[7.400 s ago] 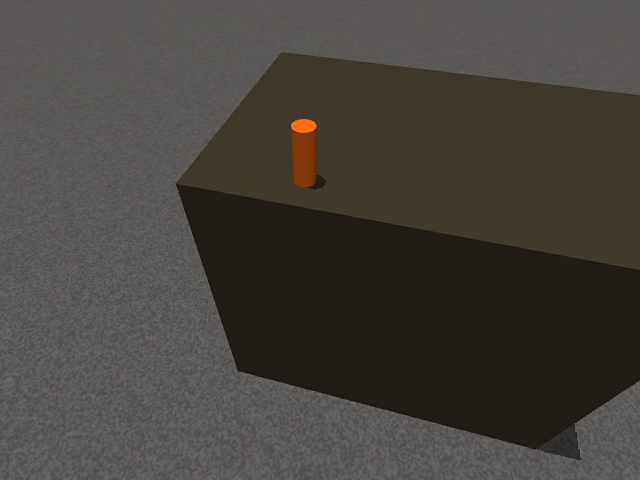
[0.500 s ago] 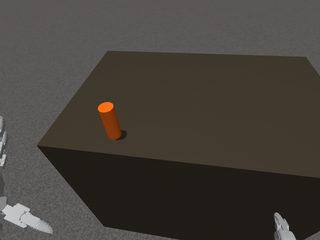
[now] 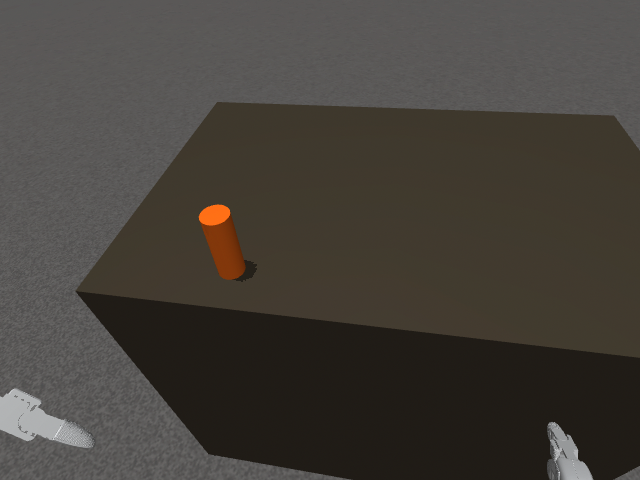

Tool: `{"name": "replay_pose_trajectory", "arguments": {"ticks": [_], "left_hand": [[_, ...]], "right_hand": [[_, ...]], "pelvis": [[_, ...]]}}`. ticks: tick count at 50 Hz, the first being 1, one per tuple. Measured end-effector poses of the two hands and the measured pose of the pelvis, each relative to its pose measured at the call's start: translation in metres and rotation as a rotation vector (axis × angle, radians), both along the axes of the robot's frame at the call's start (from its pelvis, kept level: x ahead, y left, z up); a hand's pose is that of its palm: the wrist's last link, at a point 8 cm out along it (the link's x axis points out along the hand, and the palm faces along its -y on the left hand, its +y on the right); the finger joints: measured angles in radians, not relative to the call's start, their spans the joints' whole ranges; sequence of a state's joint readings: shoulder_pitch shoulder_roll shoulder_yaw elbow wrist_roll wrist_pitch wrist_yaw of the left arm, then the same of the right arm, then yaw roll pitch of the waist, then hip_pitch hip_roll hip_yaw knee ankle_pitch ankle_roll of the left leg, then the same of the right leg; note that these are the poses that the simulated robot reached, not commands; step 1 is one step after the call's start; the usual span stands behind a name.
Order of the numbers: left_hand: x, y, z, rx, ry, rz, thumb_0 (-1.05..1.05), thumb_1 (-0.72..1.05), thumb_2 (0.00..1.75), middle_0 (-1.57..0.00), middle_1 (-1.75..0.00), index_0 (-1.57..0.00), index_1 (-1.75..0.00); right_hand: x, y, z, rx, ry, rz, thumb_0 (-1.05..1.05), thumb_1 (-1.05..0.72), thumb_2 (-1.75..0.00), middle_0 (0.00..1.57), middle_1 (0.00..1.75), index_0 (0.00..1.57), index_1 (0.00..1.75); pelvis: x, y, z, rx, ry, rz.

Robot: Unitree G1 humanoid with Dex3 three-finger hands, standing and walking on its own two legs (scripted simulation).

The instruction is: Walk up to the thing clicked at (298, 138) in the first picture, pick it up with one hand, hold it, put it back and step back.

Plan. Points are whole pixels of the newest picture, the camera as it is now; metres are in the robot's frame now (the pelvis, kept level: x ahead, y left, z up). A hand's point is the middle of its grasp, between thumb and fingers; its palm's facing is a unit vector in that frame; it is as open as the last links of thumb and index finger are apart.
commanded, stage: go down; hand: left
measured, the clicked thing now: (223, 243) +0.42 +0.18 +0.08
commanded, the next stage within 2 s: none
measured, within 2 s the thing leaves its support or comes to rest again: neither
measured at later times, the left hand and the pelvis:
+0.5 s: hand (35, 266) +0.27 +0.31 +0.19, palm faces +0.31 -0.89 -0.33, open 17.6 cm; pelvis +0.00 +0.00 +0.00, yaw +0 degrees
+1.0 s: hand (30, 248) +0.30 +0.33 +0.19, palm faces +0.23 -0.94 -0.23, open 17.6 cm; pelvis +0.01 +0.01 -0.01, yaw +0 degrees
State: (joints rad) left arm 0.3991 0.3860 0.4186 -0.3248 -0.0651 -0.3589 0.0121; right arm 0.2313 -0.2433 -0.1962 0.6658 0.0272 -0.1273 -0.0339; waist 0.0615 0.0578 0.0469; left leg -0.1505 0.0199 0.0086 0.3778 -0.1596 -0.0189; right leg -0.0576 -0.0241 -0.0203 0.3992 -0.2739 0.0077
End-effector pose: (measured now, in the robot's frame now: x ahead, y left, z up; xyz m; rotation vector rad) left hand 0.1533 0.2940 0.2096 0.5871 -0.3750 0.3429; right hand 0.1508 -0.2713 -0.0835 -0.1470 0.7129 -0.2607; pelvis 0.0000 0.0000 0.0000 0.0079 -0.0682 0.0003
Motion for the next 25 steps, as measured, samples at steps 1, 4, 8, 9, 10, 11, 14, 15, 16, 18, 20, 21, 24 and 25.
{"name": "replay_pose_trajectory", "arguments": {"ticks": [1,4,8,9,10,11,14,15,16,18,20,21,24,25], "left_hand": [[0.0,0.0,0.001,0.003,-0.006,0.0,-0.01,-0.61,0.08,-0.07,-0.06,-0.05,-0.07],[0.001,0.001,0.001,-0.001,-0.029,-0.013,-0.01,-0.61,0.07,-0.07,-0.07,-0.05,-0.08],[0.005,0.007,-0.002,-0.02,-0.046,-0.015,-0.01,-0.61,0.06,-0.08,-0.08,-0.06,-0.09],[0.007,0.009,-0.003,-0.024,-0.047,-0.013,-0.01,-0.61,0.06,-0.08,-0.08,-0.06,-0.09],[0.01,0.012,-0.004,-0.03,-0.047,-0.01,-0.01,-0.61,0.06,-0.08,-0.08,-0.06,-0.09],[0.012,0.015,-0.004,-0.038,-0.045,-0.008,-0.01,-0.61,0.06,-0.08,-0.08,-0.06,-0.09],[0.025,0.024,-0.006,-0.069,-0.029,-0.011,-0.01,-0.61,0.06,-0.08,-0.08,-0.07,-0.09],[0.03,0.028,-0.006,-0.081,-0.02,-0.015,-0.01,-0.61,0.06,-0.08,-0.08,-0.07,-0.08],[0.036,0.031,-0.006,-0.092,-0.01,-0.021,-0.01,-0.61,0.06,-0.08,-0.08,-0.07,-0.08],[0.048,0.037,-0.006,-0.111,0.015,-0.035,-0.01,-0.61,0.05,-0.08,-0.07,-0.07,-0.08],[0.059,0.043,-0.005,-0.13,0.034,-0.051,-0.01,-0.61,0.06,-0.07,-0.07,-0.06,-0.08],[0.065,0.046,-0.004,-0.141,0.041,-0.06,-0.01,-0.61,0.06,-0.07,-0.07,-0.06,-0.07],[0.08,0.054,-0.003,-0.183,0.065,-0.085,-0.01,-0.6,0.06,-0.07,-0.07,-0.06,-0.07],[0.084,0.057,-0.004,-0.198,0.075,-0.091,-0.01,-0.6,0.06,-0.07,-0.07,-0.06,-0.07]], "right_hand": [[0.0,0.0,-0.001,0.002,0.003,0.0,-0.01,0.47,-0.07,0.06,0.05,0.05,0.05],[0.0,0.002,-0.004,0.006,0.022,0.005,-0.01,0.47,-0.06,0.06,0.05,0.05,0.05],[0.002,0.003,-0.008,0.013,0.041,0.007,-0.01,0.48,-0.06,0.06,0.05,0.05,0.05],[0.003,0.004,-0.008,0.014,0.04,0.008,-0.01,0.48,-0.06,0.06,0.05,0.05,0.05],[0.004,0.004,-0.007,0.013,0.038,0.009,-0.01,0.48,-0.06,0.06,0.05,0.05,0.05],[0.005,0.004,-0.007,0.012,0.037,0.01,-0.01,0.48,-0.06,0.06,0.05,0.05,0.05],[0.007,0.005,-0.008,0.01,0.04,0.008,-0.01,0.48,-0.06,0.06,0.05,0.05,0.05],[0.008,0.006,-0.008,0.008,0.041,0.008,-0.01,0.48,-0.06,0.06,0.05,0.05,0.05],[0.008,0.006,-0.008,0.006,0.042,0.006,-0.01,0.48,-0.06,0.06,0.05,0.05,0.05],[0.008,0.006,-0.009,0.002,0.046,0.002,-0.01,0.49,-0.06,0.06,0.05,0.05,0.05],[0.007,0.007,-0.01,0.0,0.055,-0.002,-0.01,0.49,-0.06,0.06,0.05,0.05,0.05],[0.006,0.008,-0.011,-0.001,0.061,-0.003,-0.01,0.49,-0.06,0.06,0.05,0.05,0.05],[0.003,0.011,-0.012,0.001,0.073,-0.007,-0.01,0.49,-0.06,0.06,0.05,0.05,0.05],[0.002,0.013,-0.013,0.002,0.076,-0.008,-0.01,0.49,-0.06,0.06,0.05,0.05,0.05]], "pelvis": [[0.0,0.0,0.0,0.0,0.001,0.0],[0.0,0.0,-0.002,0.0,0.009,0.003],[0.0,-0.001,-0.004,0.0,0.013,0.007],[0.0,-0.001,-0.004,0.0,0.013,0.009],[0.0,-0.002,-0.005,0.0,0.013,0.01],[0.0,-0.002,-0.005,0.0,0.014,0.011],[-0.001,-0.003,-0.005,0.0,0.018,0.015],[-0.001,-0.003,-0.006,0.0,0.02,0.016],[-0.001,-0.004,-0.006,0.0,0.022,0.017],[-0.001,-0.004,-0.005,0.0,0.027,0.017],[0.0,-0.003,-0.005,-0.001,0.032,0.016],[0.0,-0.003,-0.005,-0.001,0.035,0.014],[0.002,-0.002,-0.005,-0.002,0.044,0.009],[0.002,-0.002,-0.005,-0.002,0.047,0.007]]}}
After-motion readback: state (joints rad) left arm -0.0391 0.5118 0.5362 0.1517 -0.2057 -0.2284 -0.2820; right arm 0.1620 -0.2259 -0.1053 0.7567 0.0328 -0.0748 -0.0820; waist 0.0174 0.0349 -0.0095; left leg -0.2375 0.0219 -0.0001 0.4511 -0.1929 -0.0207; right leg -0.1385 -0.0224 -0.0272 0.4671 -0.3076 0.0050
